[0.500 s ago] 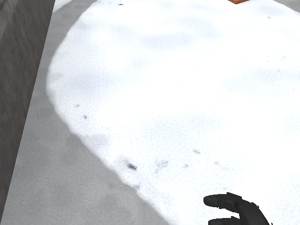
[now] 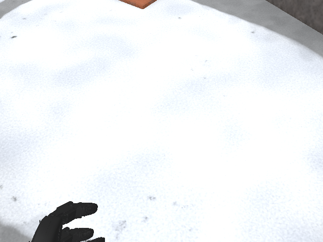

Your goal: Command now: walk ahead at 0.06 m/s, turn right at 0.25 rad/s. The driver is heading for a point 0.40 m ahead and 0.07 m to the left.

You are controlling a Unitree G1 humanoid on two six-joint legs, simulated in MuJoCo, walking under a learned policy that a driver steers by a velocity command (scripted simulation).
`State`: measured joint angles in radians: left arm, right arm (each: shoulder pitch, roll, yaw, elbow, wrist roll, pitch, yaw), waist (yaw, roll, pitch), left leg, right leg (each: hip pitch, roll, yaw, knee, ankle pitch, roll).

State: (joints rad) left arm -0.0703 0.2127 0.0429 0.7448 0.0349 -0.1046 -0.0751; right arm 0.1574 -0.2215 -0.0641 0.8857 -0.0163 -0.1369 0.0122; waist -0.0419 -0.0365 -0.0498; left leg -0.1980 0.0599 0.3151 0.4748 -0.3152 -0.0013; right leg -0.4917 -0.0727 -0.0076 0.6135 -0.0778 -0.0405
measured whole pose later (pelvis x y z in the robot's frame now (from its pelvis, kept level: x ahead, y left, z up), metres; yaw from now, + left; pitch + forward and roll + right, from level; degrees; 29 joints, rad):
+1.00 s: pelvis +0.06 +0.00 +0.00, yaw -2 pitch +0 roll +1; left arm 0.18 0.17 0.04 0.94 -0.02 0.02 0.03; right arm 0.27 -0.17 -0.01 0.99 -0.02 -0.02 -0.03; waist -0.01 -0.01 0.02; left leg -0.16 0.02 0.03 0.48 -0.31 -0.03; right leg -0.27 -0.03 -0.01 0.55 -0.26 0.00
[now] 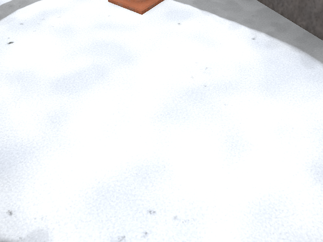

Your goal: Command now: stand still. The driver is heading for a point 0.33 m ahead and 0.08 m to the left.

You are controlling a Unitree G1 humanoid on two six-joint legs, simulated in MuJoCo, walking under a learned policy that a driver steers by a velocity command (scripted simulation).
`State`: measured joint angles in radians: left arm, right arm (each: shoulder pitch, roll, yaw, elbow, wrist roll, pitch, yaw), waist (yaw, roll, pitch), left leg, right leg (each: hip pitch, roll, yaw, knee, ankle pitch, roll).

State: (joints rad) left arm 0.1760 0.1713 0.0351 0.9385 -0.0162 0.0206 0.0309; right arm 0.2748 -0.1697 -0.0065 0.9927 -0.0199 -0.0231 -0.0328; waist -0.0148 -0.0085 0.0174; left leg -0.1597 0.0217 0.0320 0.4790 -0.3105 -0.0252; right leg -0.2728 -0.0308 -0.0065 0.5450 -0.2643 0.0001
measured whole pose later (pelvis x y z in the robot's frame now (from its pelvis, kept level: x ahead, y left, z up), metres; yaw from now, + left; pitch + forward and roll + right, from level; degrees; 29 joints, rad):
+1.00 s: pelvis +0.29 +0.02 -0.01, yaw -1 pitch +1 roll +1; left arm 0.14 0.25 0.06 0.87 -0.01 0.01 0.06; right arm 0.16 -0.20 -0.04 0.87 -0.02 -0.05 -0.02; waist -0.02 -0.03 0.03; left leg -0.40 -0.05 0.05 0.46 -0.08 0.07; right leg -0.41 -0.05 0.05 0.97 -0.49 0.04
